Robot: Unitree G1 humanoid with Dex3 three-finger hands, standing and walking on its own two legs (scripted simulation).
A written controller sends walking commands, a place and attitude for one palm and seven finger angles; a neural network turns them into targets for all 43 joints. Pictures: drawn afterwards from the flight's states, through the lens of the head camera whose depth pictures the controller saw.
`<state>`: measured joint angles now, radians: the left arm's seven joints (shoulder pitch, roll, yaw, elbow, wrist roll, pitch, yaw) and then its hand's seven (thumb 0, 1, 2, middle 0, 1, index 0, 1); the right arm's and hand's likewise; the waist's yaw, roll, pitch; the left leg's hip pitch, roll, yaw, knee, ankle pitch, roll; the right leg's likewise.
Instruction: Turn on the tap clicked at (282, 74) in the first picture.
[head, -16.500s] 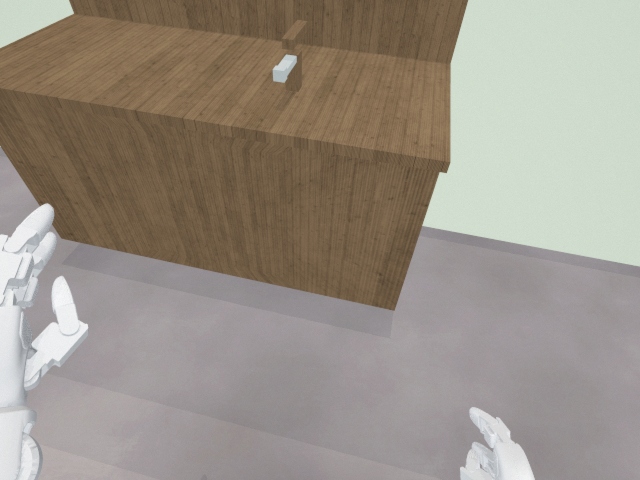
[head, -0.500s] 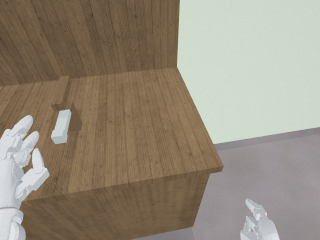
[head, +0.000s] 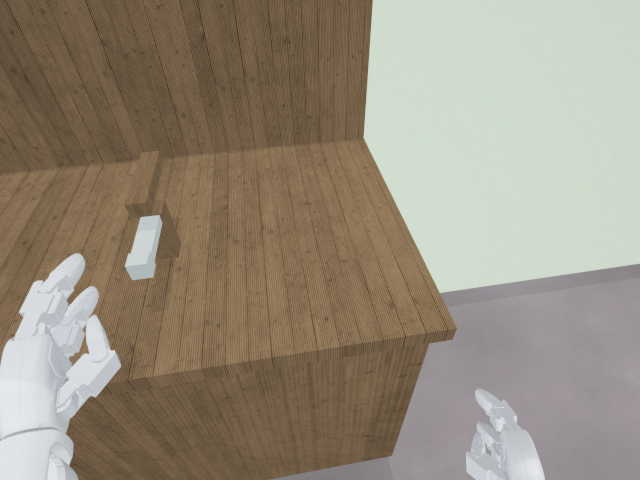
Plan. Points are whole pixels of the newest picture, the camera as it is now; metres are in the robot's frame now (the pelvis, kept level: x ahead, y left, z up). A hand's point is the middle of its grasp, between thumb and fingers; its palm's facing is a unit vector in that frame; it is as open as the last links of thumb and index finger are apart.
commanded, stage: turn the palm inward beside the body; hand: left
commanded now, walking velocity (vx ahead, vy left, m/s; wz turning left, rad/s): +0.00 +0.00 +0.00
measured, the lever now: (140, 265) +0.34 +0.30 +0.09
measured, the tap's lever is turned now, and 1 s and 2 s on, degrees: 0 0 0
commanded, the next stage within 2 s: reach beside the lever's end, fingers flat in 0.60 s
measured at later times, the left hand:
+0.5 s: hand (124, 352) +0.19 +0.22 +0.15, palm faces +0.45 -0.88 -0.13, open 7.4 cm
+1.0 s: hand (122, 341) +0.20 +0.23 +0.14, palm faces +0.48 -0.87 -0.13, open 7.4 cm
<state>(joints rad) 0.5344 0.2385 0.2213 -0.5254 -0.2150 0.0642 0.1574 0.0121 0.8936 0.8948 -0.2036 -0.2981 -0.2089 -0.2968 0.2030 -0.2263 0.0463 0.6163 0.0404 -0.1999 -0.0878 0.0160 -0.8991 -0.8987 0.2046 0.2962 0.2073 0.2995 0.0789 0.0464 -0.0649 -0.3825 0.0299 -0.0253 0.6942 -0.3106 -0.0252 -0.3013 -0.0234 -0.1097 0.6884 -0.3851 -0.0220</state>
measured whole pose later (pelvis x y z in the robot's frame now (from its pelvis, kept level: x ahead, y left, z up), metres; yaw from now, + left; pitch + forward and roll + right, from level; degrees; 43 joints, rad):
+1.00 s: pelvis +0.01 -0.02 +0.00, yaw +0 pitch -1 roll +0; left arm 0.45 0.23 0.27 -0.41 -0.25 0.07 0.15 0.01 0.89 0.89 -0.20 -0.30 -0.21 -0.30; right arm 0.20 -0.23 0.04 0.65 0.04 -0.21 -0.10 0.02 -0.90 -0.90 0.20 0.30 0.21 0.30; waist 0.08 0.06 -0.05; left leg -0.34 0.04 -0.04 0.65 -0.30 -0.04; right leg -0.26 -0.01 -0.12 0.65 -0.38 -0.04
